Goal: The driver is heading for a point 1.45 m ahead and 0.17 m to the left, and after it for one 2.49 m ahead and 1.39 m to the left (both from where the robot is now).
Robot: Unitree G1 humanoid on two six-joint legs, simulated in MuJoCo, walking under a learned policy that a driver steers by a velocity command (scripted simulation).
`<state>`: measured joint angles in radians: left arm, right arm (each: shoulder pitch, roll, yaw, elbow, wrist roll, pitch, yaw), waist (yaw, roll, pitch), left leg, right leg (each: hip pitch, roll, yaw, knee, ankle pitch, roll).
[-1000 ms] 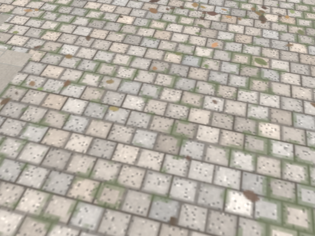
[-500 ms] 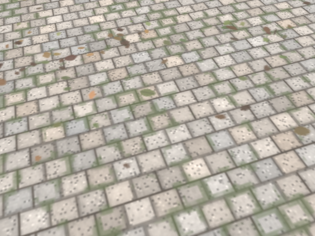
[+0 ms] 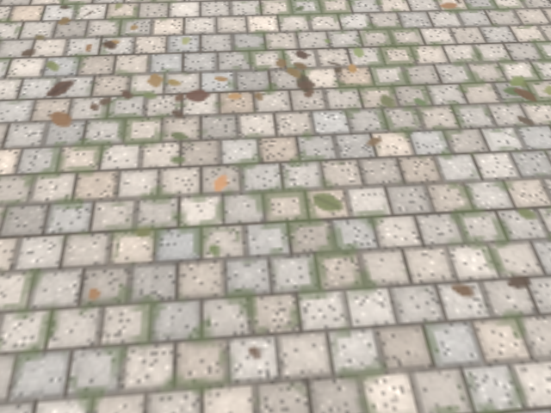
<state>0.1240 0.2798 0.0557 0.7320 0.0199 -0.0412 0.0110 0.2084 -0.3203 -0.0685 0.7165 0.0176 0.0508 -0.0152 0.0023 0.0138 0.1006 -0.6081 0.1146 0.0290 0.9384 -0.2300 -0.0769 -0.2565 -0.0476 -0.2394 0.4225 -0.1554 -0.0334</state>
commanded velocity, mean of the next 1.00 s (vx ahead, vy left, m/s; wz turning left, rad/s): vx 0.03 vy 0.00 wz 0.06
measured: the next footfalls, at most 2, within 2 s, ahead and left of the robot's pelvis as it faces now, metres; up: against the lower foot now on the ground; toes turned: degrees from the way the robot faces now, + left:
left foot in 0.12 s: +0.14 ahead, +0.13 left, +0.00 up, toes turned +11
right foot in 0.58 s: +0.20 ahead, -0.09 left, +0.00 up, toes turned +20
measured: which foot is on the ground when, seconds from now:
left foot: up 0.00-0.10, down 0.12-0.64, up 0.66-0.88, down 0.90-1.00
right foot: down 0.00-0.12, up 0.14-0.56, down 0.58-0.90, up 0.92-1.00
